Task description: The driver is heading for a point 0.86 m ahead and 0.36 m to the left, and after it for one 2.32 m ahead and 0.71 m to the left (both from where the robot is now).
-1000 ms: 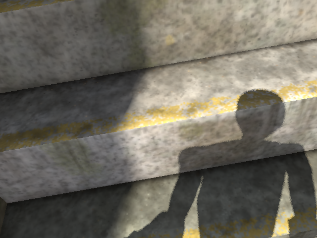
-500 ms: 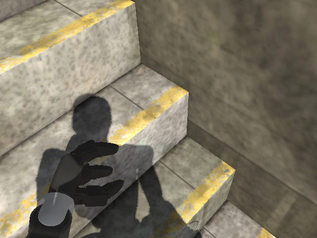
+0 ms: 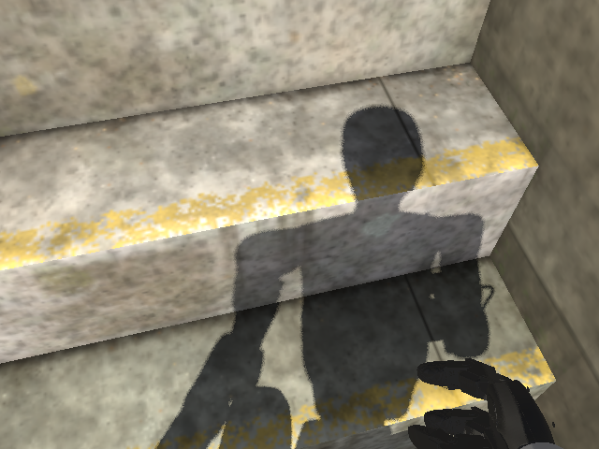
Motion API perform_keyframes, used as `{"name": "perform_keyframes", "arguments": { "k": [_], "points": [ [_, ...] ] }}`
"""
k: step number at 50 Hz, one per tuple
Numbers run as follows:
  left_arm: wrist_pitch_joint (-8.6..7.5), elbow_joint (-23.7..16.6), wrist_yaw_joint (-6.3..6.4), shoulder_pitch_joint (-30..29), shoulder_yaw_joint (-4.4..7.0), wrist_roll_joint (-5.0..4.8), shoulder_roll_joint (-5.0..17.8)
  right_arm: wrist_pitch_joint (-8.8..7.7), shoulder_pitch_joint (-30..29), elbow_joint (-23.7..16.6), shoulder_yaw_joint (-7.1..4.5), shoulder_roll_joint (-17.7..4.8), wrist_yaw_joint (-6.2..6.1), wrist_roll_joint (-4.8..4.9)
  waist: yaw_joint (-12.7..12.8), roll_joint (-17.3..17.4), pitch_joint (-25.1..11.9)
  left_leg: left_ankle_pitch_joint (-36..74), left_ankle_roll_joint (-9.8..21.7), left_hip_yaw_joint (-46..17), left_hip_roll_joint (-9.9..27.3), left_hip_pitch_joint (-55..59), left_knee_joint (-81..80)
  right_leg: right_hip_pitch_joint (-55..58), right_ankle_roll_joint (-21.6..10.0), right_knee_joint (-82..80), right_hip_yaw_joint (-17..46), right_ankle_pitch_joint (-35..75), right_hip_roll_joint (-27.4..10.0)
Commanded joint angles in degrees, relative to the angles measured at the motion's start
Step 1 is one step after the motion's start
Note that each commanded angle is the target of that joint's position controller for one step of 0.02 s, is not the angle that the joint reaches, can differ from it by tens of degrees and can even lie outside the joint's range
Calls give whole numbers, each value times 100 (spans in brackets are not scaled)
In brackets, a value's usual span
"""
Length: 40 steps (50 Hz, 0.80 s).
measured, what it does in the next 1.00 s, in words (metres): steps on the spot, turning left: right foot 0.23 m lower, then left foot 0.23 m higher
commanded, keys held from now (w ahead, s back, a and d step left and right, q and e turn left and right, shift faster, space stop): w+q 0.38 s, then q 0.50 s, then no key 0.06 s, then e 0.06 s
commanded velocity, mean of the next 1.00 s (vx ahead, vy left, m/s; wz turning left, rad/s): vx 0.30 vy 0.00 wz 0.57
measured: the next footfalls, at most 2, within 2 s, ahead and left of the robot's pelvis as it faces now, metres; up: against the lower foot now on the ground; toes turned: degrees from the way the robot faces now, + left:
right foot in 0.40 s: -0.03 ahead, -0.20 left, +0.00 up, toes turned +18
left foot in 0.80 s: +0.13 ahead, +0.22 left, +0.23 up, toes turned +46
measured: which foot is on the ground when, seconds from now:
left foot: down 0.00-0.36, up 0.38-0.78, down 0.80-1.00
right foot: down 0.00-0.06, up 0.08-0.38, down 0.40-0.84, up 0.86-1.00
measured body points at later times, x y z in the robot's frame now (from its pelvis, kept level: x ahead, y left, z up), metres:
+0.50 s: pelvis -0.01 -0.08 -0.07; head -0.01 -0.11 +0.38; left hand -0.25 +0.09 -0.19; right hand +0.33 -0.14 -0.08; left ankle -0.02 +0.08 -0.44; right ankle -0.06 -0.21 -0.77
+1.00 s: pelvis +0.04 +0.02 +0.11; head +0.06 +0.01 +0.56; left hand -0.01 +0.33 +0.04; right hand +0.31 -0.05 -0.01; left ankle +0.10 +0.18 -0.54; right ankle +0.11 -0.12 -0.36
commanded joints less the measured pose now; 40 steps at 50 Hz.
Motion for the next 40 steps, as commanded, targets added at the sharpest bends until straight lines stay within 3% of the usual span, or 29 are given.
{"name": "perform_keyframes", "arguments": {
  "k": [1, 3, 4, 5, 8, 10, 11, 12, 13, 14, 15, 16, 17, 18, 20, 21, 22, 24, 26, 27, 28, 29, 31, 33, 34, 35, 36, 37, 40],
  "points": [
    [-530, -1625, 722, -1178, 128, -581, 923, -242, 2028, 504, -429, -683, -379, -87, -940, 1080, -1730, 1523, 210, -73, -485, 4215, -1889, -556, -63, 1615, -151, 8078, -749],
    [-505, -2167, 692, -1531, 4, -521, 511, -201, 1939, 488, -540, -732, -655, 44, -1016, 1322, -1260, 1801, 632, -1164, -214, 4838, -3046, -2083, 189, 3368, 44, 4527, -34],
    [222, -781, -438, -1287, -78, 375, 119, 209, 1603, -455, -287, -262, -2, -28, -2054, 150, -471, 1505, 882, -3683, 468, 2492, -3917, -2919, -1035, 7961, 1737, 1040, 142],
    [526, -1425, -862, -1878, -264, 185, -446, 426, 1789, 215, -219, -695, 274, -231, -1222, 1112, 294, 2340, 1521, -4981, 1102, 1554, -4176, -5181, -1179, 10180, 3153, -875, 654],
    [-281, -2447, 370, -540, -259, 52, -677, -673, 432, 281, -524, -773, -391, -220, 880, 589, -111, 1150, 675, -3000, 903, 1730, -3963, -3381, 498, 9737, 1748, 281, 1058],
    [-180, -844, -116, 202, -199, -201, 68, -754, -537, -173, -229, -446, 178, 186, 630, 1054, -521, 1384, 299, -2281, 420, 98, -3369, -4259, 383, 11159, 2618, 998, 1032],
    [-149, -2033, 396, 45, -34, 73, -139, -1024, -255, 319, -499, -592, -282, -74, 1255, 1075, -226, 1388, 585, -2597, 1035, 802, -4062, -2748, 893, 10710, 937, 1003, 1242],
    [-35, -744, -277, 96, -50, -58, 565, -913, -289, -471, -199, -684, 69, 433, 666, 1284, -762, 1617, 134, -1520, 35, -557, -2974, -3746, 343, 11086, 2336, 1101, 1272],
    [50, -706, -463, 77, 67, -66, 825, -868, -861, -687, -248, -887, 204, 396, 711, 1163, -10, 1714, 261, -1955, 545, -1447, -2970, -3491, 167, 11273, 2648, 738, 1088],
    [28, -1554, 280, 864, 9, -273, -141, -1105, -1202, 137, -517, -669, -351, -206, 2001, 647, -191, 1614, 333, -2158, 824, -560, -3006, -1564, 839, 9917, 452, 1152, 1338],
    [257, -139, -434, 640, 85, -20, 939, -984, -1065, -1191, -132, -852, 13, 553, 638, 646, -477, 2256, -221, -1005, 149, -1797, -3032, -1851, 205, 7884, 2379, 1301, 734],
    [161, -1423, 394, 1628, -95, -496, -326, -1123, -1759, 138, -461, -585, -412, -246, 2615, 882, -201, 2286, 80, -1630, 513, -1073, -2225, -178, 698, 6389, -50, 1767, 1156],
    [373, 430, -419, 2216, -140, 527, 135, -1100, -1229, -1605, -71, -588, -242, 761, 536, 831, 123, 2941, -790, -626, -179, -1950, -1727, -284, 252, 4268, 2316, 1908, 58],
    [452, 408, -753, 2713, -245, 1029, -622, -1035, -1536, -1178, 1, -352, -60, 1109, 1247, 536, 677, 2682, -462, -1003, 48, -1668, -725, 50, 165, 2361, 1897, 2195, -98],
    [853, 671, -983, 2463, -439, 688, -1369, -679, -424, -599, 126, 183, 215, 952, 760, -103, 1081, 1594, 127, -745, -303, -2563, 1593, 280, -113, 404, 1110, 3127, -60],
    [-123, -931, 122, 362, -292, -390, -728, -862, -441, -453, -141, 705, -401, -251, 828, -68, 595, 476, -173, -1023, -881, -854, 4357, -305, 26, 87, 1253, 5196, -221],
    [303, 153, -822, 268, -125, 3, 489, -459, 2139, -778, -4, 44, 331, 282, -1523, -1664, -388, 783, -199, -2481, -369, -2766, 4845, 205, -2456, 2505, 4481, 8798, -2048],
    [203, -146, -860, -153, -282, 551, -173, -700, 1114, -51, -103, -406, 333, 517, -511, 1171, -128, 3200, -322, -2267, -167, -3992, 5121, 566, -1640, 1821, 3294, 3970, -1643],
    [-125, 364, -393, 541, -179, 600, 7, -636, 385, 1, 55, -304, 229, 348, 124, 1183, 527, 3591, -439, -1895, 1285, -4925, 3793, 1142, -1838, 484, 4594, 824, -2230],
    [-155, 751, -265, 902, -217, 539, -62, -524, -313, -178, 40, -360, 258, 398, 361, 1155, 1090, 3735, -247, -1640, 1652, -4790, 3542, 530, -1477, 80, 4392, -540, -1973],
    [-377, -293, 720, 704, 117, -287, 545, -629, -2170, -882, -357, -348, -21, -72, 955, 1279, 1769, 2152, -559, -1249, 1324, -3580, 3932, 253, -538, -728, 3807, -447, -1862],
    [-254, 1193, 111, 1051, -229, 421, -193, -365, -1280, -503, -1, -518, 139, 431, 465, 274, 856, 3990, 66, -1576, 2049, -4074, 2430, -73, -1066, -132, 3941, -603, -1548],
    [-556, -74, 1048, 666, 71, -303, 260, -595, -2255, -1112, -365, -216, 68, 86, 740, 1161, 2018, 2280, -411, -1477, 1638, -3283, 3229, 308, -248, -907, 2919, 371, -1633],
    [-271, 1737, 62, 3371, -427, 609, -910, -302, -1751, -563, 53, -120, 303, 185, 1308, -291, 533, 3504, 578, -1155, 1788, -5358, 2375, 2595, -856, 55, 2407, 964, -1256],
    [-448, 167, 735, 1473, 9, -276, -29, -488, -1572, -726, -210, 87, 138, 181, 800, 625, 1401, 1729, -94, -165, 1438, -3270, 2588, 1565, -449, -901, 1829, 1857, -1178],
    [-505, -83, 903, 1105, 36, -457, 51, -572, -1756, -929, -212, -30, 99, 216, 714, 617, 1678, 1397, -250, -3, 1561, -2478, 1736, 880, -402, -1226, 1528, 2597, -1207],
    [-267, 1802, 11, 3031, -350, 132, -581, -98, -3411, -1249, 394, 139, 490, 217, 965, -435, 181, -16, 1013, -370, 1881, -2978, 160, 1179, -790, -898, 1471, 3437, -1484],
    [-325, 291, 792, 1971, 123, -355, -93, -279, -1696, -1034, -102, 312, 149, 215, 806, 461, 1212, 812, 178, 621, 1500, -2059, 778, 2194, -305, -1209, 930, 4489, -1304],
    [-520, -313, 885, 840, 160, -706, 397, -345, 1042, -72, -340, -152, -200, 431, -457, -988, -1021, 1908, 319, 1022, 273, 3482, -1663, 825, -237, 1709, 87, 11014, -1153]
  ]
}}
Keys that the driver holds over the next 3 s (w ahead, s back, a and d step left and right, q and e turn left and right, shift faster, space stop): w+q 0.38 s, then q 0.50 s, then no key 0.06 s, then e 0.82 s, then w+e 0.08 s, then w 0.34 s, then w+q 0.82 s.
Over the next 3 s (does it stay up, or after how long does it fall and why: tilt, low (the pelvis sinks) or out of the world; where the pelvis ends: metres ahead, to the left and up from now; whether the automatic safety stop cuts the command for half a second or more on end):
stays up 0.39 -0.04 0.41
